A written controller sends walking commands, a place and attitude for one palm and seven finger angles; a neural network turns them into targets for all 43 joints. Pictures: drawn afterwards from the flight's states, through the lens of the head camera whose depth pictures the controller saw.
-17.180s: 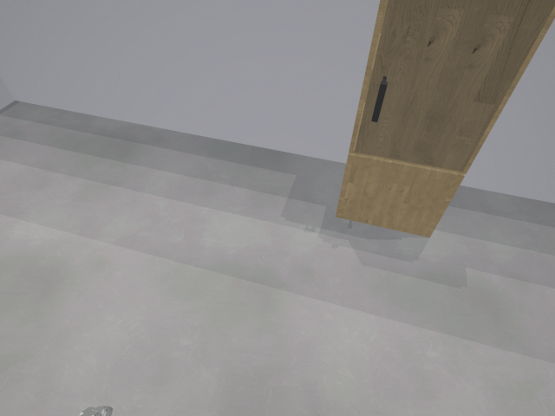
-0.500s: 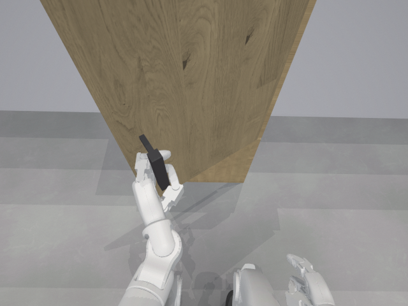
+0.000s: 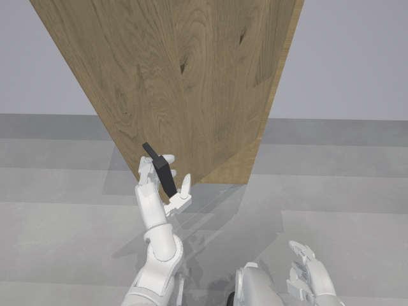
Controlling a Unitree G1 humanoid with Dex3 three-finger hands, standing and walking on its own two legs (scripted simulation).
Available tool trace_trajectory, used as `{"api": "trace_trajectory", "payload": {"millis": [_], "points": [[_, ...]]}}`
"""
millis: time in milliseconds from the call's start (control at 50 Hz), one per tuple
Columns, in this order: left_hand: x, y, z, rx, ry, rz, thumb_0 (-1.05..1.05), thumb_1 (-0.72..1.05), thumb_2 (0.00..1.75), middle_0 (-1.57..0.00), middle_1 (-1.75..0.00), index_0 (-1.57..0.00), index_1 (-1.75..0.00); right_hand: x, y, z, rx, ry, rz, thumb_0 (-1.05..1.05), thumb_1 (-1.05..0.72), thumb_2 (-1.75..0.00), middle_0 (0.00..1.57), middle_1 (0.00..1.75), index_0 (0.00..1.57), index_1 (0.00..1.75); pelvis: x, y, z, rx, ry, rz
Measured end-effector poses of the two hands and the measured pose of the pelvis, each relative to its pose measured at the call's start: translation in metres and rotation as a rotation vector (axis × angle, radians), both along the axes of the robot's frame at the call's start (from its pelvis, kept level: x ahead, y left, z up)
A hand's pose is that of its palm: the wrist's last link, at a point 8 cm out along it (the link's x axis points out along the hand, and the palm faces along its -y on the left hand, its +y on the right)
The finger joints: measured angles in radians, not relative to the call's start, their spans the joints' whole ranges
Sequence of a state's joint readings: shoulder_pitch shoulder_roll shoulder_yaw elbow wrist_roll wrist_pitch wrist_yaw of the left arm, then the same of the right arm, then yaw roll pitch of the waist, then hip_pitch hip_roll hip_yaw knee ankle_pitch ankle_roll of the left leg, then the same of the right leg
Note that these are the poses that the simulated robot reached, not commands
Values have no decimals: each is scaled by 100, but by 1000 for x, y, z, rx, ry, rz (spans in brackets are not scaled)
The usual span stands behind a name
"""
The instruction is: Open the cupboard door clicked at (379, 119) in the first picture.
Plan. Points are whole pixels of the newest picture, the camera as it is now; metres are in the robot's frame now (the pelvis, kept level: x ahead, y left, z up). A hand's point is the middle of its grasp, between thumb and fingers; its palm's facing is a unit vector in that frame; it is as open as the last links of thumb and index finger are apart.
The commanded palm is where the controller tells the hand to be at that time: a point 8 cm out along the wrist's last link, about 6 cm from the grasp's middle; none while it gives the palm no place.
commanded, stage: open thumb and fingers to let go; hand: left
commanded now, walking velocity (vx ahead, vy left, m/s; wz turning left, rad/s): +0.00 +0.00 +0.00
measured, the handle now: (160, 171) +0.37 +0.11 +0.02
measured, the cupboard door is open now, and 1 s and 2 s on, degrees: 41 44 44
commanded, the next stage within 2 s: slide the hand sideways off the handle in 0.54 s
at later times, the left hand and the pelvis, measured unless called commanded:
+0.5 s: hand (179, 193) +0.33 +0.07 +0.01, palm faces +0.33 -0.94 -0.05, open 14.9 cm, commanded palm +0.28 +0.11 +0.01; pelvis +0.00 +0.02 +0.00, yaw -1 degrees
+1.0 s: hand (177, 216) +0.28 +0.06 +0.02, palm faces -0.08 -1.00 +0.03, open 16.3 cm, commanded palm +0.25 +0.12 +0.01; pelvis -0.01 +0.04 -0.01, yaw -1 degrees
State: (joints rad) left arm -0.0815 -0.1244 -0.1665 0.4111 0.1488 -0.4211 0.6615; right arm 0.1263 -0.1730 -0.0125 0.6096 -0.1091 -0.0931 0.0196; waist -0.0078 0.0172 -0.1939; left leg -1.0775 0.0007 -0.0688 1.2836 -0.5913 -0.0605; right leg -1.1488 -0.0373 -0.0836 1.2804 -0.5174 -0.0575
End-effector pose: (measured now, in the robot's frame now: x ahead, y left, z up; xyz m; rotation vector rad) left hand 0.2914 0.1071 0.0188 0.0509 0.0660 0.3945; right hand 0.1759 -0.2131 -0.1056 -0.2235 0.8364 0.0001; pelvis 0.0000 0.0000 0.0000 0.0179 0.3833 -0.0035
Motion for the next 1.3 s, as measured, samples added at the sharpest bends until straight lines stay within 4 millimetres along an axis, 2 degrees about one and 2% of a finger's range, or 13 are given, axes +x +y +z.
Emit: {"api": "trace_trajectory", "payload": {"millis": [220, 360, 540, 680, 800, 860, 940, 1080, 1300], "points": [[-2, 1, -2, -8, -4, -8, 0, -22, 42, -32, -122, -33, -122, -30, -9, -6, -29, 64, -42, 1, -90, -90, 20, 30, 20, 30, -3, 4, -1, -3, 0, -5], [-2, 5, -3, -8, -4, -20, -1, -43, 34, -28, -105, -29, -105, -31, -1, -4, -30, 58, -39, 1, -90, -90, 20, 30, 20, 30, -4, 11, -1, -10, -1, -8], [-2, 1, -3, -11, -6, -72, -1, -49, 31, -24, -68, -26, -69, -20, 16, 0, -17, 25, -18, 1, -90, -90, 20, 30, 20, 30, -5, 19, -1, -18, -4, -11], [-3, 5, -3, -9, -5, -93, -1, -50, 30, -33, -52, -31, -59, -14, 25, 2, -9, 9, 2, 1, -90, -90, 20, 30, 20, 30, -7, 24, -2, -21, -9, -8], [-13, 16, -5, 14, -53, -459, -1, -50, 30, -25, -40, -18, -45, -20, 21, -2, -11, 8, -21, 1, -90, -90, 20, 30, 20, 30, -10, 29, -9, -26, -18, 6], [-17, 15, -5, -40, -58, -528, -2, -50, 30, -21, -36, -15, -39, -25, 18, -5, -11, 10, -41, 1, -90, -90, 20, 30, 20, 30, -12, 34, -13, -28, -23, 2], [-23, 13, -3, -95, -57, -489, -2, -50, 30, -17, -33, -15, -34, -30, 18, -5, -7, 17, -53, 1, -90, -90, 20, 30, 20, 30, -12, 38, -14, -21, -21, -9], [-36, 12, -1, -52, -66, -483, -1, -50, 30, -15, -30, -15, -31, -30, 25, -4, 7, 14, -47, 1, -90, -90, 20, 30, 20, 30, -13, 39, -15, -15, -20, -16], [-51, 40, -3, -55, -41, -453, -2, -50, 30, -15, -30, -16, -30, -12, 29, 2, 11, -25, -28, 1, -90, -90, 20, 30, 20, 30, -8, 35, -15, -21, -19, -12]]}}
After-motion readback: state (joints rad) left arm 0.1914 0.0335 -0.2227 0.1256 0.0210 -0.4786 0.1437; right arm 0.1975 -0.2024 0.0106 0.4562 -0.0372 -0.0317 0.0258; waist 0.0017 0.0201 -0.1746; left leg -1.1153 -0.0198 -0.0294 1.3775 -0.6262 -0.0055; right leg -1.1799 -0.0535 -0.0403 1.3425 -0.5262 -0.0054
